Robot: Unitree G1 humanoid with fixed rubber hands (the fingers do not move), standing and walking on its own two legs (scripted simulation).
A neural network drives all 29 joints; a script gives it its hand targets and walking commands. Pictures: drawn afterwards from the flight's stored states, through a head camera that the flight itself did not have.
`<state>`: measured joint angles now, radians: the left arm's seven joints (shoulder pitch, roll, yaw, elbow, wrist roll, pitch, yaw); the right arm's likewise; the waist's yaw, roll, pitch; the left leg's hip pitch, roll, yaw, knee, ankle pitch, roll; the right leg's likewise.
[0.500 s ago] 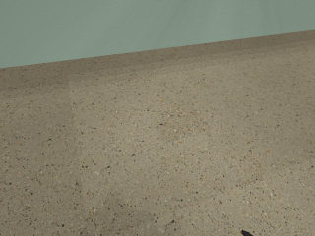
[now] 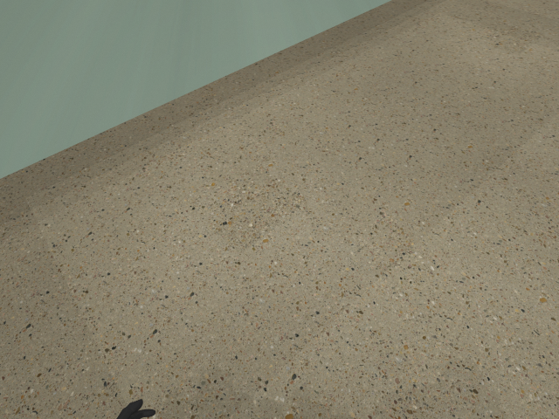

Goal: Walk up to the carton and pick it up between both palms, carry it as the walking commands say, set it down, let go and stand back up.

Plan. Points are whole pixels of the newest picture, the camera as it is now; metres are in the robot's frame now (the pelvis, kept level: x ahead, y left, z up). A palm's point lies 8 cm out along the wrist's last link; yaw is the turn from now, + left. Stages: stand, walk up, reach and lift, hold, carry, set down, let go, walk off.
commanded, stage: walk up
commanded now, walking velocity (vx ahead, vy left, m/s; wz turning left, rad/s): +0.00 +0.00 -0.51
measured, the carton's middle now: out of the picture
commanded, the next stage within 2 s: none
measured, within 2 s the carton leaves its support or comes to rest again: neither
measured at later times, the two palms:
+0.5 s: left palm out of the picture +0.07 +0.28 -0.14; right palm out of the picture +0.04 -0.22 -0.10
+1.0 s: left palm (173, 410) +0.18 +0.17 -0.10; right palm out of the picture -0.12 -0.25 -0.13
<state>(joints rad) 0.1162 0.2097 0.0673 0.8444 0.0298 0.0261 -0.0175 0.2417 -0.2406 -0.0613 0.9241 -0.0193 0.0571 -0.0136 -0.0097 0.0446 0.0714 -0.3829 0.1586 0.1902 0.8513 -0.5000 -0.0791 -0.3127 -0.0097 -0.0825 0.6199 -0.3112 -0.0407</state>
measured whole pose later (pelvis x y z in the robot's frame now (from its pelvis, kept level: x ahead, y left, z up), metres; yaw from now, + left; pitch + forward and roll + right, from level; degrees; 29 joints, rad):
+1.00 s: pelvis -0.04 +0.01 +0.01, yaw -31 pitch +0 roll +1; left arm 0.17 0.21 0.04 0.83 0.00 0.03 -0.01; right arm 0.23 -0.27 -0.04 0.86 -0.03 0.07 -0.01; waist -0.01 0.04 0.08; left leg -0.45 0.11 0.09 1.02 -0.46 -0.09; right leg -0.27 0.02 -0.01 0.55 -0.29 -0.04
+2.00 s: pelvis +0.01 -0.01 +0.02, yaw -62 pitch +2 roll +2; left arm 0.32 0.21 0.06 1.01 0.02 0.00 0.02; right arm 0.21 -0.26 -0.09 0.90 -0.05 0.04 0.04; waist 0.02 0.02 0.03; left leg -0.59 0.13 0.03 0.92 -0.23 -0.07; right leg -0.21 -0.05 0.08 0.45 -0.28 0.02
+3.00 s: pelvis +0.17 -0.44 +0.02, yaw -78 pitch +0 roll +1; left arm 0.44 0.14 0.03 1.08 0.01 -0.09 -0.01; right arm 0.08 -0.22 -0.06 0.94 -0.03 -0.01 0.03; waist 0.07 0.03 0.06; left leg -0.64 0.15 0.06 0.82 -0.05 -0.05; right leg -0.05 0.05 -0.08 0.31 -0.26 -0.07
